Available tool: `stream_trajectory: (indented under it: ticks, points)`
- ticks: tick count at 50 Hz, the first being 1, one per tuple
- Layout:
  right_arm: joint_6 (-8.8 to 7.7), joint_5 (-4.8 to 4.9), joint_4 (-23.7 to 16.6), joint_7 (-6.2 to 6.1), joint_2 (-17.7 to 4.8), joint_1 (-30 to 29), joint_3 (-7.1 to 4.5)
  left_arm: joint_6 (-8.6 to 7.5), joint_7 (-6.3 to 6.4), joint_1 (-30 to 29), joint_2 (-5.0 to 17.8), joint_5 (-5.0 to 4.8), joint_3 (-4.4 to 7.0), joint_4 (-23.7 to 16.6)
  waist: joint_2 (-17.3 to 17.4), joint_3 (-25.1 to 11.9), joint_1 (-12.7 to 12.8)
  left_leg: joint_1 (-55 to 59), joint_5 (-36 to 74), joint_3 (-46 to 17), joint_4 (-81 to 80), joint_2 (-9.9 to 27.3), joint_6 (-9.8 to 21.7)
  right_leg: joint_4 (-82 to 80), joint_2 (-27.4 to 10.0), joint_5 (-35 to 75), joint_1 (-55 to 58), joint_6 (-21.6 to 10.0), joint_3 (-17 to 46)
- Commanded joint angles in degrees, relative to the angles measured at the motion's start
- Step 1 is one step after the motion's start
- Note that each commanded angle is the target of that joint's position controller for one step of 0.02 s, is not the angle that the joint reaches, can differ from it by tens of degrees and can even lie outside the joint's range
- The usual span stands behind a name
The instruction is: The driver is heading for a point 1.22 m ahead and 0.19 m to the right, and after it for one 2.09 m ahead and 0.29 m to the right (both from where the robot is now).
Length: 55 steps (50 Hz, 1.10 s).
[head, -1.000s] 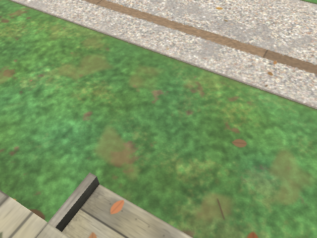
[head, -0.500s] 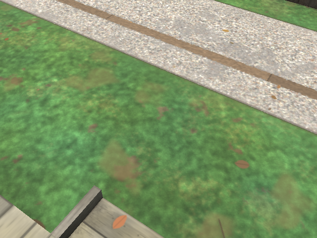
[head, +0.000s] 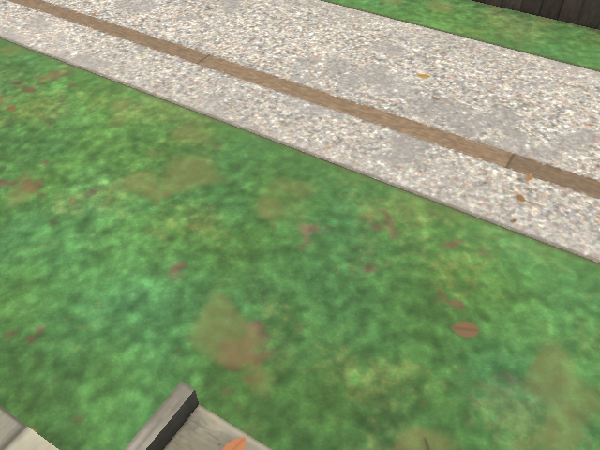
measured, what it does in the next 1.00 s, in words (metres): walks ahead: left foot, then right foot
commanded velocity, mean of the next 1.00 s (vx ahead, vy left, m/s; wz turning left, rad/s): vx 0.10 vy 0.00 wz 0.00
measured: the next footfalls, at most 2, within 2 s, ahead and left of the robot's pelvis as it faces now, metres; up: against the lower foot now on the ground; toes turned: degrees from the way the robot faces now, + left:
left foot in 0.36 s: +0.20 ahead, +0.11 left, +0.00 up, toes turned +1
right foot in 0.58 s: +0.11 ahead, -0.08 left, +0.00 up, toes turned -1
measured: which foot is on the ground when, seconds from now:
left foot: down 0.00-0.04, up 0.06-0.34, down 0.36-1.00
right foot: down 0.00-0.38, up 0.40-0.56, down 0.58-1.00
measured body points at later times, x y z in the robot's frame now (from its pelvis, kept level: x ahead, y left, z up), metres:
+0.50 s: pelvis +0.12 +0.02 -0.01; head +0.14 +0.03 +0.44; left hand +0.14 +0.25 -0.16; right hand +0.18 -0.21 -0.15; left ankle +0.15 +0.11 -0.74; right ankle +0.04 -0.09 -0.71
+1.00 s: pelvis +0.13 +0.03 +0.01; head +0.12 +0.02 +0.46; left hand +0.15 +0.25 -0.15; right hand +0.16 -0.21 -0.15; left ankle +0.16 +0.11 -0.74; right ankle +0.07 -0.08 -0.74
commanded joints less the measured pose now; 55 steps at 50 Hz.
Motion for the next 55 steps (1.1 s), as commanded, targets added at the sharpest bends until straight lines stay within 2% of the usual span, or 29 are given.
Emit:
stream_trajectory:
  ticks: [1,2,3,4,5,6,9,12,13,15,16,18,19,20,21,22,24,25,26,28,29,30,31,32,33,35,37,42,55]
  points:
    - [-1.2,0.14,-3.15,0.1,-7.9,-5.15,-2.07,-2.05,0.13,6.09,3.43,-0.26,1.17,-0.85,5.31,7.71,3.83,-16.06,-18.89,-11.02,-7.1,9.24,7.25,-3.07,1.8,-0.97,6.57,-2.04,-1.41]
    - [-1.51,0.26,-5.12,0.15,-5.63,-9.16,-1.45,-2.52,0.36,10.66,6.3,-0.33,2.01,0.46,-0.96,8.66,6.14,-22.79,-16.91,-5.32,1.92,4.14,4.89,-10.0,-2.68,-8.86,10.84,-3.93,8.4]
    - [-2.18,-0.16,-6.75,0.43,-3.14,-10.82,-0.75,-2.84,0.49,15.48,10.94,-0.73,3.45,1.59,-11.6,8.97,7.49,-30.81,-11.45,2.3,17.01,-0.8,2.76,-20.0,-12.81,-18.88,15.99,-8.19,27.01]
    - [-2.91,-1.37,-7.59,0.54,-5.15,-11.01,-1.03,-2.85,0.38,16.53,11.78,-0.97,3.88,1.74,-12.8,11.06,6.99,-36.63,-12.41,2.28,25.7,0.72,2.95,-21.99,-19.9,-11.54,16.3,-12.36,36.65]
    - [-3.3,-1.01,-5.74,0.61,-6.73,-7.36,-1.45,-3.01,0.31,13.49,9.31,-0.65,3.33,0.56,-5.53,10.3,3.74,-34.6,-9.57,-0.09,30.86,3.16,2.79,-20.74,-20.1,0.99,14.49,-14.06,33.49]
    - [-3.55,-0.81,-4.56,0.69,-6.43,-4.66,-1.56,-3.35,0.3,10.84,8.46,-0.49,3.22,-0.37,-3.49,8.38,1.69,-32.32,-7.82,-0.07,33.22,4.32,2.17,-19.53,-18.87,13.52,13.89,-13.89,28.76]
    - [-3.08,-0.57,-4.29,1.04,-4.4,-4.31,-1.04,-3.83,0.62,7.62,5.35,-0.86,2.17,-0.73,-3.21,5.49,0.11,-26.16,-4.35,1.89,28.57,5.07,-0.28,-17.48,-13.61,41.86,13.55,-10.26,13.69]
    - [-2.0,-0.26,-5.81,1.41,-0.97,-7.6,0.44,-3.2,1.32,7.47,4.22,-1.74,1.22,0.61,-4.5,4.54,0.21,-19.24,3.04,4.64,18.67,3.24,-1.1,-14.68,-9.86,52.11,11.16,-6.79,5.5]
    - [-1.68,-0.37,-5.21,1.49,-0.43,-6.34,0.93,-2.91,1.23,7.24,3.83,-1.44,0.96,1.12,-5.56,3.34,-0.13,-14.71,5.24,5.62,17.72,2.82,-0.93,-13.3,-9.4,54.29,8.9,-6.12,3.61]
    - [-1.08,-0.37,-4.88,1.19,-0.59,-4.76,1.42,-2.5,1.02,6.8,3.88,-1.34,0.74,1.85,-7.99,3.05,0.33,-8.3,7.26,7.61,15.41,1.32,-0.49,-11.44,-8.13,53.34,4.81,-4.93,2.17]
    - [-1.16,-0.66,-2.58,1.21,-1.93,-0.23,1.06,-2.63,0.9,5.01,3.42,-1.15,0.46,2.03,-8.18,1.44,-1.53,-2.5,13.8,5.23,17.81,2.86,0.75,-8.72,-9.63,52.49,1.94,-4.72,2.33]
    - [-2.02,-1.69,0.49,1.08,-4.01,7.43,0.39,-2.74,0.61,0.86,3.81,-2.25,0.57,1.53,-4.45,0.97,-5.55,5.04,17.25,4.81,8.1,2.34,2.17,1.12,-6.97,47.3,-0.74,-2.62,1.73]
    - [-3.02,-1.66,1.61,0.84,-8.22,10.62,-0.49,-2.71,0.62,3.99,4.69,-2.5,1.21,1.73,2.56,0.2,-5.31,9.94,44.37,-1.07,2.88,7.62,3.66,10.09,-3.01,34.41,-2.66,-0.1,0.87]
    - [-3.63,-0.85,2.03,0.24,-8.35,11.3,0.02,-1.95,0.58,12.06,-0.7,-3.56,-0.09,3.34,11.74,-3.91,-1.97,14.43,65.53,-12.28,0.52,19.44,12.41,23.85,2.04,-2.9,-5.8,2.35,-0.48]
    - [-3.97,1.39,0.74,0.37,-5.64,7.39,1.23,-0.49,1.11,13.51,-1.19,-2.89,-0.3,4.67,9.79,-4.14,0.26,6.85,59.69,-15.64,-2.71,21.87,15.75,25.66,2.36,-15.17,-4.32,2.66,2.5]
    - [-4.04,1.45,-0.66,0.58,-4.72,1.76,1.64,0.42,1.08,11.98,-0.02,-1.93,-0.07,4.77,7.36,-0.78,1.89,0.61,49.49,-13.35,-5.06,20.55,15.42,24.36,0.29,-15.4,-2.82,2.85,3.85]
    - [-3.75,-0.59,-2.65,0.46,-3.46,-4.79,2.5,1.15,0.59,9.66,0.27,-1.91,0.08,5.58,6.21,0.83,3.13,-8.73,39.77,-6.03,-7.31,15.74,12.32,18.4,-0.26,-10.25,4.61,3.34,1.24]
    - [-3.7,-0.91,-2.41,0.16,-2.99,-5.24,2.81,1.55,0.39,9.21,-0.72,-1.63,-0.1,5.89,7.5,0.59,3.71,-10.96,37.12,-3.87,-7.5,13.72,10.96,15.71,-0.33,-5.92,7.57,3.46,0.45]
    - [-3.61,-0.63,-2.01,0.03,-2.4,-5.14,3.09,1.73,0.26,8.95,-1.85,-1.45,-0.44,6.37,6.95,0.35,3.8,-11.7,34.68,-2.54,-7.35,12.44,9.91,12.96,-0.04,-2.48,9.62,3.57,-0.38]
    - [-3.68,0.85,-1.91,-0.2,-1.7,-7.37,3.68,1.73,0.14,11.34,-3.63,-0.66,-0.9,8.69,5.35,-0.47,5.08,-14.94,33.62,-1.83,-4.86,13.01,8.62,8.37,-1.02,9.3,16.73,2.96,-0.63]
    - [-3.51,1.45,-1.34,-0.27,-1.53,-7.48,3.85,1.4,0.14,11.31,-4.14,-0.39,-1.22,8.98,4.41,0.7,5.54,-14.9,31.23,-1.11,-3.39,11.69,6.96,1.93,-1.54,12.91,16.7,2.51,-0.05]
    - [-3.04,1.33,-0.24,-0.31,-2.03,-5.78,3.48,0.9,0.17,8.98,-3.39,-0.15,-1.44,8.58,3.35,3.7,4.03,-12.72,27.85,-0.62,-1.91,9.85,5.05,-5.45,-2.55,18.94,13.6,2.02,1.65]
    - [-2.43,1.17,0.15,-0.4,-1.22,-3.36,3.32,0.22,0.65,6.33,-0.52,-0.67,-1.22,8.37,-2.78,4.68,0.6,-6.21,23.75,0.42,-2.34,7.23,3.22,-10.2,-5.51,29.27,9.25,1.74,4.69]
    - [-1.68,0.98,1.24,-0.43,-1.15,-0.52,3.18,-0.28,0.94,2.64,0.2,-1.73,-1.12,7.93,-5.12,6.33,-1.85,-2.06,20.26,-0.52,-3.63,6.67,2.2,-12.85,-7.92,31.74,6.33,1.2,6.82]
    - [-1.0,0.59,2.01,-0.57,-1.05,0.24,3.17,-0.76,0.98,-0.03,-0.02,-2.37,-1.15,7.54,-6.14,7.14,-2.37,1.67,20.19,-0.94,-4.88,6.82,1.52,-14.84,-8.29,29.13,4.05,1.27,7.3]
    - [-0.69,0.42,2.19,-0.53,-2.74,-0.83,2.57,-1.58,0.86,-1.06,-1.22,-2.71,-1.42,7.71,-3.41,3.86,-1.92,6.67,25.72,-1.27,-5.69,7.63,1.75,-16.75,-7.04,26.57,5.55,2.37,6.11]
    - [-0.84,0.69,2.34,-0.45,-2.23,-2.09,2.5,-1.82,0.82,-0.18,-1.8,-2.73,-1.43,8.83,-1.98,2.64,-1.25,7.51,27.26,-1.27,-6.73,8.1,1.7,-17.97,-5.92,24.0,7.89,2.83,4.88]
    - [-1.12,0.53,4.05,-0.52,-0.92,-1.87,2.65,-1.69,0.68,-0.92,-2.8,-2.26,-1.58,10.62,-0.15,5.47,-1.05,5.0,22.74,-1.64,-9.93,8.05,1.01,-20.16,-5.38,17.79,7.96,2.64,4.62]
    - [-2.5,0.06,6.42,-0.18,-1.0,-0.28,2.69,-1.6,0.38,-3.94,-2.03,-2.05,-1.29,13.27,0.52,4.3,-0.84,2.39,18.1,-2.33,-12.37,7.94,0.63,-20.7,-4.87,12.31,7.5,2.34,4.32]
Velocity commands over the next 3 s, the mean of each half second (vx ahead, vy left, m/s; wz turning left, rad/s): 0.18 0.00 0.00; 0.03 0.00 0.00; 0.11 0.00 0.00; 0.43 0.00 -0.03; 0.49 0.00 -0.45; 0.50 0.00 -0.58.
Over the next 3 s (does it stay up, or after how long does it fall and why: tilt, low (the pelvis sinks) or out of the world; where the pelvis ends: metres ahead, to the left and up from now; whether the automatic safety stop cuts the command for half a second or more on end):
stays up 0.90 0.19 -0.33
